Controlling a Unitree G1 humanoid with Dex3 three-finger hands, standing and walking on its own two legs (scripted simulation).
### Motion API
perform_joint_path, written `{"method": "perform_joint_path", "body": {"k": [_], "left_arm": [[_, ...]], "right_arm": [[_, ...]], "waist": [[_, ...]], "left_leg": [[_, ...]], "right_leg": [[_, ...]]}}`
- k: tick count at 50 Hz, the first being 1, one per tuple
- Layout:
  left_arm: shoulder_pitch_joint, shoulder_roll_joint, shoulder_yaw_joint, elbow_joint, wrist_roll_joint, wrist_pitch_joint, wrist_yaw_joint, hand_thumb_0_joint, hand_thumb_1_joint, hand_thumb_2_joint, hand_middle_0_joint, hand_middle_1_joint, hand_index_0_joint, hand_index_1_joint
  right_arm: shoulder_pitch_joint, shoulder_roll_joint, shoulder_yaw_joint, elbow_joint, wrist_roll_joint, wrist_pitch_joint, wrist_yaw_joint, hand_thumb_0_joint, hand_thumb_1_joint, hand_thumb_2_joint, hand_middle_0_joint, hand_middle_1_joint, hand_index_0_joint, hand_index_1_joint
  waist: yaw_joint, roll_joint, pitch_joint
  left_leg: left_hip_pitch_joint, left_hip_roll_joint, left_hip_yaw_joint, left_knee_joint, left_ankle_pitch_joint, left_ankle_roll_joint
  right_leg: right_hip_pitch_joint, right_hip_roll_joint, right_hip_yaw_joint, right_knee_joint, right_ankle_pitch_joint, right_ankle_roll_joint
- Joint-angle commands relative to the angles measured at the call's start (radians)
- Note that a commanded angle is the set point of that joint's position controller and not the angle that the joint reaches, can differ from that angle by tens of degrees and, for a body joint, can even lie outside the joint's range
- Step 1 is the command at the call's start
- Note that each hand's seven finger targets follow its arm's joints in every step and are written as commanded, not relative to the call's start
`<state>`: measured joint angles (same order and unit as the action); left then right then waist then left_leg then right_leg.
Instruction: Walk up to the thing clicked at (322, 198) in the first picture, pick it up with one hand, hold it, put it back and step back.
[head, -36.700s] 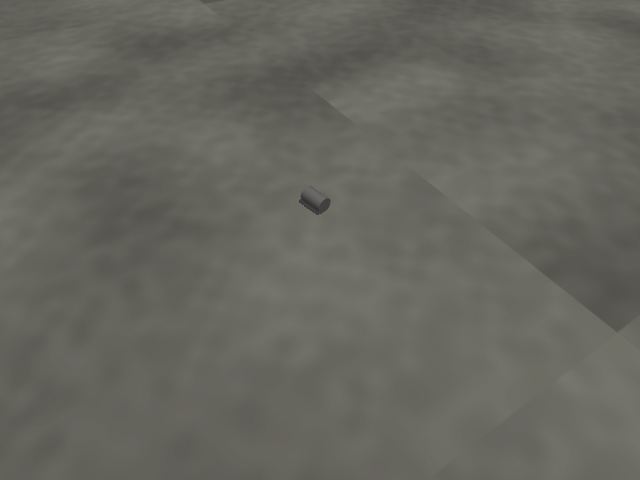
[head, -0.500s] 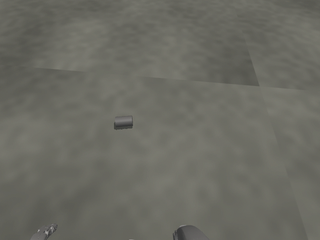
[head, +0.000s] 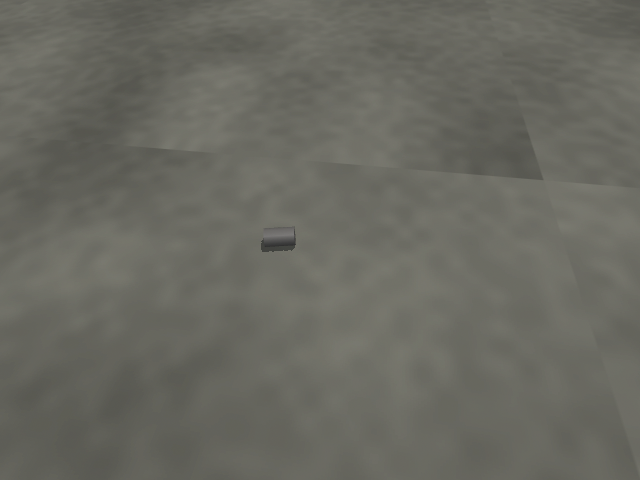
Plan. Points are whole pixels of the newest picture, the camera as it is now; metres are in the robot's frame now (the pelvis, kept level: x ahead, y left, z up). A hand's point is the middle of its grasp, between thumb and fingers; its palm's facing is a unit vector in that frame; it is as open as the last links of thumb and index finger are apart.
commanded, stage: step back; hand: left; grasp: from above
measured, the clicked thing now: (279, 236) +1.13 +0.24 -0.72
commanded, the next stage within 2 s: stand in 0.84 s
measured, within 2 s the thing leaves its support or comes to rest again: neither
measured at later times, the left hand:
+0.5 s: hand out of the picture +0.09 +0.27 -0.14, palm faces +0.02 -0.92 -0.38, open 7.4 cm
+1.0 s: hand (144, 474) +0.17 +0.26 -0.13, palm faces -0.03 -0.94 -0.35, open 7.4 cm
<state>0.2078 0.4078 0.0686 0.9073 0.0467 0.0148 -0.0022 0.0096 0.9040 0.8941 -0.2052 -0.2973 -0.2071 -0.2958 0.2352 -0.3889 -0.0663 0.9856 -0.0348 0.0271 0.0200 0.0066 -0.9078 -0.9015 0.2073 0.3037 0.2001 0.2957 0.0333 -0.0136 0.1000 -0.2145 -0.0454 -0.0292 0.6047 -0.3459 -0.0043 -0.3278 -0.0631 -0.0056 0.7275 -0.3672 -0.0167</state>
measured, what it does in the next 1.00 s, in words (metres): steps on the spot: left foot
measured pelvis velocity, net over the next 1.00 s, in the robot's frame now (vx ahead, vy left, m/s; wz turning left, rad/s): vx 0.06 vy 0.01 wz -0.02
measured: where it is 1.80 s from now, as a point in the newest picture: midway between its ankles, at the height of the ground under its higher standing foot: outside the picture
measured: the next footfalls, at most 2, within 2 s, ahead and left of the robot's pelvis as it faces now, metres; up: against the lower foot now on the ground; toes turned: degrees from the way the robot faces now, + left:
left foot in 0.50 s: +0.11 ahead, +0.14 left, +0.00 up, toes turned +1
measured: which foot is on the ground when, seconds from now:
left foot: down 0.00-0.22, up 0.24-0.48, down 0.50-1.00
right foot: down 0.00-1.00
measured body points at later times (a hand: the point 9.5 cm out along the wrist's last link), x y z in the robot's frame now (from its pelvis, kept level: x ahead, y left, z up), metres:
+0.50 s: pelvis +0.03 +0.00 +0.00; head +0.05 -0.01 +0.45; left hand +0.09 +0.32 -0.11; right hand +0.10 -0.32 -0.12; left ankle +0.07 +0.13 -0.72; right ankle +0.04 -0.12 -0.72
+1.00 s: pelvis +0.06 +0.01 +0.02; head +0.07 +0.01 +0.47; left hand +0.17 +0.31 -0.10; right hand +0.18 -0.28 -0.10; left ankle +0.07 +0.14 -0.72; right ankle +0.04 -0.12 -0.72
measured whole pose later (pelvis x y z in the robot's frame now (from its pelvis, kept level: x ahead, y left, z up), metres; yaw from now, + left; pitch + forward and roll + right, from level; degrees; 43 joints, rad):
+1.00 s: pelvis +0.06 +0.01 +0.02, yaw -1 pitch -3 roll +0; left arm 0.06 0.35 0.00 1.10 0.00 -0.01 0.00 0.01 0.91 0.89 -0.20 -0.30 -0.20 -0.30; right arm 0.02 -0.34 -0.01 1.10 -0.01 -0.02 0.01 0.00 -0.91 -0.90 0.21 0.30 0.20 0.30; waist 0.00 0.00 0.07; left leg -0.16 0.02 0.04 0.41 -0.20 -0.01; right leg -0.11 -0.02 0.02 0.40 -0.25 0.02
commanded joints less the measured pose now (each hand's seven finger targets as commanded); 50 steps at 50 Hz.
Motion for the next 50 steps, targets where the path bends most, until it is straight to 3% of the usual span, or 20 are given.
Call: {"method": "perform_joint_path", "body": {"k": [1,2,3,7,9,10,11,12,13,17,20,23,24,25,26,27,29,32,45,50], "left_arm": [[-0.148,0.235,0.053,-0.086,-0.008,-0.030,0.005,0.000,0.900,0.900,-0.200,-0.300,-0.200,-0.300],[-0.104,0.209,0.047,-0.067,-0.019,-0.033,-0.002,0.000,0.900,0.900,-0.200,-0.300,-0.200,-0.300],[-0.070,0.185,0.040,-0.051,-0.028,-0.037,-0.008,0.000,0.900,0.900,-0.200,-0.300,-0.200,-0.300],[-0.034,0.164,0.042,-0.028,-0.022,-0.050,-0.017,0.000,0.900,0.900,-0.200,-0.300,-0.200,-0.300],[0.041,0.166,0.051,0.015,-0.016,-0.058,-0.006,0.000,0.900,0.900,-0.200,-0.300,-0.200,-0.300],[0.068,0.183,0.059,0.027,-0.008,-0.064,0.002,0.000,0.900,0.900,-0.200,-0.300,-0.200,-0.300],[0.097,0.266,0.079,0.024,0.003,-0.073,0.011,0.000,0.900,0.900,-0.200,-0.300,-0.200,-0.300],[0.066,0.327,0.090,0.010,0.003,-0.075,0.009,0.000,0.900,0.900,-0.200,-0.300,-0.200,-0.300],[0.009,0.316,0.090,-0.018,-0.001,-0.079,0.008,0.000,0.900,0.900,-0.200,-0.300,-0.200,-0.300],[-0.063,0.242,0.067,-0.024,-0.009,-0.089,0.011,0.000,0.900,0.900,-0.200,-0.300,-0.200,-0.300],[-0.087,0.235,0.056,-0.031,-0.012,-0.082,0.008,0.000,0.900,0.900,-0.200,-0.300,-0.200,-0.300],[-0.103,0.206,0.030,-0.033,-0.026,-0.062,0.007,0.000,0.900,0.900,-0.200,-0.300,-0.200,-0.300],[-0.072,0.174,0.013,-0.027,-0.028,-0.058,0.006,0.000,0.900,0.900,-0.200,-0.300,-0.200,-0.300],[-0.065,0.134,0.002,-0.030,-0.038,-0.057,0.008,0.000,0.900,0.900,-0.200,-0.300,-0.200,-0.300],[-0.048,0.122,-0.003,-0.019,-0.057,-0.047,0.011,0.000,0.900,0.900,-0.200,-0.300,-0.200,-0.300],[-0.054,0.161,0.011,0.010,-0.051,-0.041,0.017,0.000,0.900,0.900,-0.200,-0.300,-0.200,-0.300],[-0.041,0.151,0.004,0.034,-0.041,-0.048,0.018,0.000,0.900,0.900,-0.200,-0.300,-0.200,-0.300],[-0.064,0.198,0.014,0.054,-0.043,-0.059,0.015,0.000,0.900,0.900,-0.200,-0.300,-0.200,-0.300],[-0.154,0.141,-0.023,0.131,-0.047,-0.054,0.013,0.000,0.900,0.900,-0.200,-0.300,-0.200,-0.300],[-0.170,0.151,-0.025,0.150,-0.042,-0.054,0.013,0.000,0.900,0.900,-0.200,-0.300,-0.200,-0.300]], "right_arm": [[-0.032,-0.341,-0.085,-0.090,-0.007,-0.061,-0.016,0.000,-0.900,-0.900,0.200,0.300,0.200,0.300],[-0.086,-0.264,-0.059,-0.094,-0.010,-0.073,-0.020,0.000,-0.900,-0.900,0.200,0.300,0.200,0.300],[-0.096,-0.233,-0.041,-0.097,-0.010,-0.078,-0.024,0.000,-0.900,-0.900,0.200,0.300,0.200,0.300],[-0.075,-0.243,-0.051,-0.088,-0.011,-0.064,-0.017,0.000,-0.900,-0.900,0.200,0.300,0.200,0.300],[-0.101,-0.217,-0.041,-0.098,0.001,-0.046,-0.015,0.000,-0.900,-0.900,0.200,0.300,0.200,0.300],[-0.068,-0.166,-0.027,-0.101,0.004,-0.041,-0.018,0.000,-0.900,-0.900,0.200,0.300,0.200,0.300],[-0.100,-0.117,-0.013,-0.126,0.007,-0.042,-0.020,0.000,-0.900,-0.900,0.200,0.300,0.200,0.300],[-0.093,-0.165,-0.030,-0.114,-0.001,-0.036,-0.032,0.000,-0.900,-0.900,0.200,0.300,0.200,0.300],[-0.059,-0.205,-0.044,-0.094,0.001,-0.039,-0.031,0.000,-0.900,-0.900,0.200,0.300,0.200,0.300],[0.019,-0.188,-0.042,-0.040,0.000,-0.046,-0.017,0.000,-0.900,-0.900,0.200,0.300,0.200,0.300],[0.011,-0.161,-0.036,-0.036,-0.004,-0.045,-0.011,0.000,-0.900,-0.900,0.200,0.300,0.200,0.300],[0.004,-0.145,-0.033,-0.015,-0.002,-0.056,-0.019,0.000,-0.900,-0.900,0.200,0.300,0.200,0.300],[-0.001,-0.157,-0.035,-0.015,-0.004,-0.063,-0.027,0.000,-0.900,-0.900,0.200,0.300,0.200,0.300],[0.002,-0.190,-0.038,-0.018,-0.009,-0.071,-0.035,0.000,-0.900,-0.900,0.200,0.300,0.200,0.300],[-0.087,-0.241,-0.033,-0.041,0.001,-0.075,-0.035,0.000,-0.900,-0.900,0.200,0.300,0.200,0.300],[-0.123,-0.268,-0.037,-0.042,0.007,-0.071,-0.031,0.000,-0.900,-0.900,0.200,0.300,0.200,0.300],[-0.163,-0.223,-0.019,-0.029,0.011,-0.066,-0.030,0.000,-0.900,-0.900,0.200,0.300,0.200,0.300],[-0.153,-0.182,-0.007,-0.009,0.023,-0.063,-0.035,0.000,-0.900,-0.900,0.200,0.300,0.200,0.300],[-0.232,-0.169,0.006,0.060,0.028,-0.067,-0.025,0.000,-0.900,-0.900,0.200,0.300,0.200,0.300],[-0.260,-0.162,0.007,0.067,0.029,-0.063,-0.023,0.000,-0.900,-0.900,0.200,0.300,0.200,0.300]], "waist": [[-0.081,0.143,0.037],[-0.034,0.044,0.042],[-0.019,0.071,0.011],[-0.038,0.198,-0.035],[0.013,0.149,-0.049],[0.024,0.052,-0.065],[0.053,-0.152,-0.053],[0.048,-0.140,-0.015],[0.023,-0.072,0.020],[-0.016,-0.086,-0.002],[-0.021,-0.139,-0.024],[-0.046,-0.095,-0.079],[-0.049,-0.046,-0.108],[-0.044,0.058,-0.162],[-0.004,0.147,-0.151],[-0.008,0.151,-0.129],[0.014,0.118,-0.143],[-0.018,0.077,-0.187],[-0.034,0.031,-0.172],[-0.031,0.005,-0.151]], "left_leg": [[-0.088,0.416,-0.623,-0.464,-0.583,0.262],[-0.047,0.333,-0.467,-0.392,-0.383,0.212],[-0.014,0.275,-0.368,-0.351,-0.243,0.175],[-0.075,0.229,-0.220,-0.277,-0.143,0.146],[-0.196,0.187,-0.152,-0.157,-0.162,0.112],[-0.280,0.143,-0.120,-0.035,-0.178,0.081],[-0.464,0.006,-0.056,0.199,-0.240,0.037],[-0.379,0.022,-0.078,0.344,-0.263,0.019],[-0.359,0.046,-0.130,0.384,-0.213,0.021],[-0.262,0.088,-0.098,0.314,-0.080,0.009],[-0.150,0.091,-0.004,0.136,-0.082,-0.001],[0.031,0.045,0.061,-0.113,0.089,-0.001],[0.095,0.067,0.016,-0.168,0.178,0.011],[0.107,0.191,-0.132,-0.211,0.274,0.044],[0.010,0.319,-0.311,-0.248,0.243,0.124],[-0.082,0.347,-0.302,-0.241,0.219,0.185],[-0.055,0.279,-0.179,-0.171,0.355,0.125],[-0.014,0.178,-0.065,-0.117,0.373,0.045],[0.152,0.191,-0.051,-0.239,0.446,0.031],[0.163,0.185,-0.043,-0.283,0.381,0.025]], "right_leg": [[-0.219,0.023,0.081,0.197,-0.194,0.003],[-0.201,0.006,0.104,0.179,-0.103,0.003],[-0.180,0.015,0.083,0.147,-0.077,0.002],[0.027,0.068,-0.019,-0.090,-0.061,0.005],[0.228,0.099,-0.037,-0.243,0.051,-0.005],[0.334,0.064,0.066,-0.292,0.018,-0.017],[0.342,-0.144,0.449,-0.453,-0.266,-0.099],[0.155,-0.317,0.624,-0.550,-0.494,-0.188],[0.100,-0.330,0.623,-0.551,-0.502,-0.228],[0.058,-0.201,0.340,-0.474,-0.225,-0.160],[0.021,-0.174,0.225,-0.410,-0.047,-0.147],[-0.013,-0.118,0.132,-0.252,0.211,-0.106],[-0.026,-0.096,0.106,-0.177,0.333,-0.073],[-0.005,-0.046,0.069,-0.082,0.343,-0.033],[0.002,0.050,0.022,-0.049,0.107,0.007],[0.097,0.047,0.020,-0.061,-0.069,0.004],[0.160,0.017,0.045,-0.189,0.105,-0.005],[0.199,-0.040,0.112,-0.223,0.377,-0.025],[0.201,-0.044,0.095,-0.358,0.396,0.001],[0.208,-0.056,0.098,-0.411,0.365,0.006]]}}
